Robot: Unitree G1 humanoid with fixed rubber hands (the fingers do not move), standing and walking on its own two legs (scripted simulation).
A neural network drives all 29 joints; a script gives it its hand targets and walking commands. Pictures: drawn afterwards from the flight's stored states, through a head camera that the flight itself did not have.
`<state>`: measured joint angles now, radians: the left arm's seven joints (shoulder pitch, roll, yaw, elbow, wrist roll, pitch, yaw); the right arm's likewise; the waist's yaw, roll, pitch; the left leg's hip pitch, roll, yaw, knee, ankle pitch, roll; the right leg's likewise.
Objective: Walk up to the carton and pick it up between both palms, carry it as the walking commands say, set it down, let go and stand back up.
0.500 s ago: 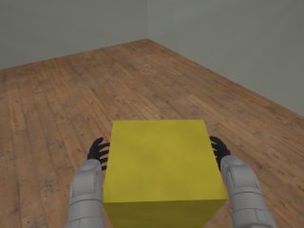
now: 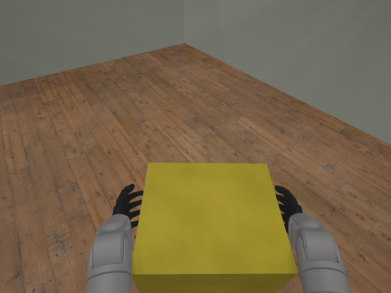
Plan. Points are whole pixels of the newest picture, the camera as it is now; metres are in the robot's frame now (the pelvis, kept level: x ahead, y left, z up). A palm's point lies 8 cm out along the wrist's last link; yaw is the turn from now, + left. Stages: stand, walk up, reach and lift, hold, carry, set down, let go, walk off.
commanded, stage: reach and lift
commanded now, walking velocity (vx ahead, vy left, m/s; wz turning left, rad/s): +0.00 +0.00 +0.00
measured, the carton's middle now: (206, 236) +0.27 +0.00 -0.03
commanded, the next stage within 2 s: hold in 0.46 s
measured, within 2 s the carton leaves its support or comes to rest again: neither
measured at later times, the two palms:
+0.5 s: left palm (120, 225) +0.26 +0.17 +0.04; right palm (295, 227) +0.25 -0.18 +0.04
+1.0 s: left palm (118, 224) +0.26 +0.18 +0.04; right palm (293, 226) +0.26 -0.18 +0.04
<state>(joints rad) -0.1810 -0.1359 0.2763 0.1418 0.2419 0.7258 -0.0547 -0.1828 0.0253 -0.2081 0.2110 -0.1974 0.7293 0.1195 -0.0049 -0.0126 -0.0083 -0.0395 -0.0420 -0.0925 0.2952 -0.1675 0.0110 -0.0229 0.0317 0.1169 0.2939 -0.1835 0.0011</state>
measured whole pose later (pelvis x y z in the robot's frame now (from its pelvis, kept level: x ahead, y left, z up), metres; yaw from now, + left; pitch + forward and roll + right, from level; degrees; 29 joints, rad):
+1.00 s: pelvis -0.01 +0.00 +0.00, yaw +0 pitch -6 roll +0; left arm -0.19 -0.12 0.26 0.15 0.24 0.73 -0.06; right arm -0.17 0.04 -0.22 0.20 -0.20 0.73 0.11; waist 0.00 -0.02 0.00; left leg -0.05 -0.05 -0.09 0.32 -0.16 0.02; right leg -0.03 0.03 0.12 0.31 -0.18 0.01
